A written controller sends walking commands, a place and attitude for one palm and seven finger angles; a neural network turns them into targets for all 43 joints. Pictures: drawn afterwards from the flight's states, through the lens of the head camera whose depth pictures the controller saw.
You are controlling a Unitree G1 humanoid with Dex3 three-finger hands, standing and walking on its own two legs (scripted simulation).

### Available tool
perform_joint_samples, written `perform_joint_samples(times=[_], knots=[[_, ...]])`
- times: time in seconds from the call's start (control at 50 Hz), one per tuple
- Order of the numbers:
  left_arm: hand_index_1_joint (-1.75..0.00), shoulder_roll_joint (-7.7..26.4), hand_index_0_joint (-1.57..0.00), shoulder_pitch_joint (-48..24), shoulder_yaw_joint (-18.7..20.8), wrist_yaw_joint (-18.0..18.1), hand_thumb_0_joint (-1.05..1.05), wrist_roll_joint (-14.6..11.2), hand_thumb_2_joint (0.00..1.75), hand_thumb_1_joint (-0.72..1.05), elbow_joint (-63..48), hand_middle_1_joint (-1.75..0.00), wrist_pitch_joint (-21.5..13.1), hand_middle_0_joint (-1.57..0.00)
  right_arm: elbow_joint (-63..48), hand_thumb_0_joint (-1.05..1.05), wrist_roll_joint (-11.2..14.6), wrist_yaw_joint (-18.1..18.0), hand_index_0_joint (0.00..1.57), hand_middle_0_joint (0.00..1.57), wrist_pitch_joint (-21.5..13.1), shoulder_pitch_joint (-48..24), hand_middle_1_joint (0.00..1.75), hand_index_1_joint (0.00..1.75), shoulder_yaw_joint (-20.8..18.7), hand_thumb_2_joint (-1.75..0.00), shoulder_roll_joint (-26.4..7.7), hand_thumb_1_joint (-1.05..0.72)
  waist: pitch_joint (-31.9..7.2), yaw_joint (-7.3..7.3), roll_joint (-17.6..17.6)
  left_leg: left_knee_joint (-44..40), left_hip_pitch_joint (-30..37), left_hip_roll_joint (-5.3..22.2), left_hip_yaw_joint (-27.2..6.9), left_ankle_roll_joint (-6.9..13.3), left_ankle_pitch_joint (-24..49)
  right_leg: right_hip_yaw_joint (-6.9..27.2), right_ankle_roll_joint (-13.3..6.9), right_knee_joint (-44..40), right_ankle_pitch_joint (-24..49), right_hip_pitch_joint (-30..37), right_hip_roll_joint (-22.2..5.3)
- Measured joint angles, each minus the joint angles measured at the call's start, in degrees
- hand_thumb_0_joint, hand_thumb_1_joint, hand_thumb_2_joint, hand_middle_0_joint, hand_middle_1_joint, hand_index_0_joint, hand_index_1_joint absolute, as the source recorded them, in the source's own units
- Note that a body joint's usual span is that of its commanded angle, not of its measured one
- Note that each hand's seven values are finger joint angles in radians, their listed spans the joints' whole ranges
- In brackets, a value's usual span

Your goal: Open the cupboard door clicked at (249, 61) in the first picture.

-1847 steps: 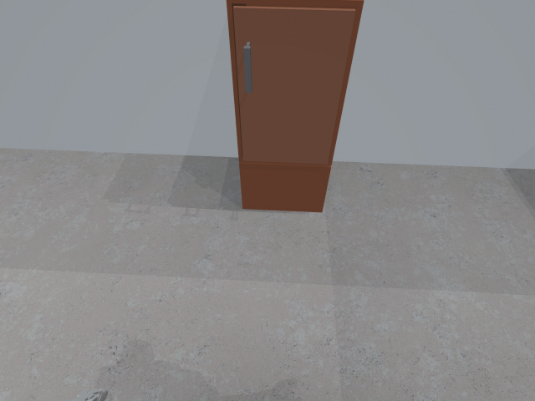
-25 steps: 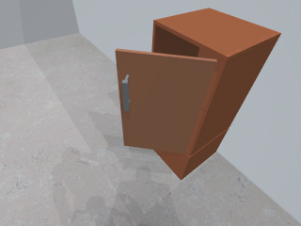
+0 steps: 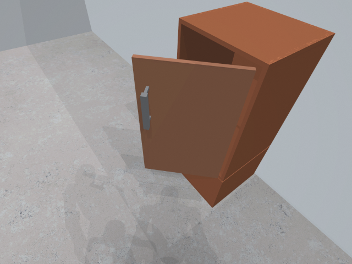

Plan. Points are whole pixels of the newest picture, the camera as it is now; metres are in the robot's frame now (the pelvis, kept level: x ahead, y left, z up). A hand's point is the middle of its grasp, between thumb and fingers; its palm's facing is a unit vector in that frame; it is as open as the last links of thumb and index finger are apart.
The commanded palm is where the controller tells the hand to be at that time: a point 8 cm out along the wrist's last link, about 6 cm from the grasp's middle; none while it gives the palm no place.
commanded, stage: shuffle to correct the standing spot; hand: left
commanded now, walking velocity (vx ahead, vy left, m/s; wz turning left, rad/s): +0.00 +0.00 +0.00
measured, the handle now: (146, 108) +0.59 +0.14 -0.01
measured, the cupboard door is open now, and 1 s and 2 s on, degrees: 45 45 45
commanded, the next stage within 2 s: come to a stop and stand still in 0.08 s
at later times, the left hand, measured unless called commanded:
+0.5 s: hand out of the picture +0.03 +0.14 -0.18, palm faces +0.01 -0.99 -0.15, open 7.4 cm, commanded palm none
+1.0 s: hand out of the picture +0.04 +0.17 -0.18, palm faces -0.01 -0.98 -0.20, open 7.4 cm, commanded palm none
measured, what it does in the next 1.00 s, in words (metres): stands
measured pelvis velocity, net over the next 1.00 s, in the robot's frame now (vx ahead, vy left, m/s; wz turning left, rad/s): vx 0.04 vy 0.00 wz -0.03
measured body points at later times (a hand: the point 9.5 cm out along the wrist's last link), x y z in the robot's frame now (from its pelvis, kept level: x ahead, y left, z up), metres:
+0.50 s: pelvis +0.04 -0.01 +0.00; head +0.04 +0.00 +0.45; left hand +0.03 +0.20 -0.17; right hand +0.02 -0.22 -0.16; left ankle +0.03 +0.07 -0.74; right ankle +0.04 -0.12 -0.74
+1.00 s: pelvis +0.04 +0.00 -0.01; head +0.04 -0.01 +0.44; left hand +0.04 +0.22 -0.16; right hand +0.04 -0.22 -0.17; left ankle +0.03 +0.08 -0.74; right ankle +0.04 -0.12 -0.74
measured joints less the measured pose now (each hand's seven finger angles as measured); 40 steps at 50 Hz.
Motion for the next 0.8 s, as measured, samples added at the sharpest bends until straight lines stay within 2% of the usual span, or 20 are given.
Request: perform_joint_samples(times=[0.32, 0.8], knots=[[-0.3, 0.2, -0.19, -0.5, 0.7, -0.4, 0.0, 0.0, 0.9, 0.91, -0.7, -0.3, 0.2, -0.2, 0.7, 0.01, -0.1, -0.2, 0.19, 0.2, -0.2, 0.2, 0.3, 0.3, -0.1, -0.9, 0.4, -0.91, 0.3, -0.07, -0.1, 2.3, 1.3, 1.3, 1.2, -0.7, -3.6, 1.3, -0.6, 2.2, -3.0, 0.7, 1.2], [-0.3, 0.4, -0.19, -1.4, -0.1, 0.4, 0.01, -0.4, 0.9, 0.92, 0.5, -0.3, -0.1, -0.2, 2.4, 0.01, 0.1, -0.8, 0.19, 0.2, -0.5, -1.2, 0.3, 0.3, 0.4, -0.9, 0.3, -0.92, 1.0, -0.16, -0.1, -1.5, 5.2, 1.3, 1.4, -1.1, -3.2, 1.6, -0.6, -1.4, -2.7, 4.4, 1.5]])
